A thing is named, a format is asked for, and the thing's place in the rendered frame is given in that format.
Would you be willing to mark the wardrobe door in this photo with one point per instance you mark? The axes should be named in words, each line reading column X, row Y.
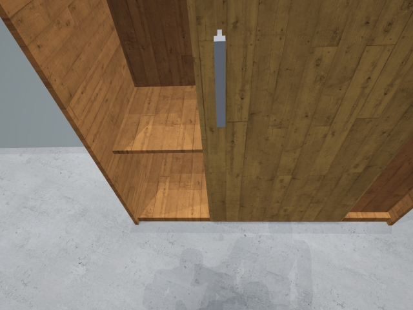
column 392, row 185
column 318, row 101

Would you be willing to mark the handle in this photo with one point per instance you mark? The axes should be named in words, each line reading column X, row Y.
column 219, row 62

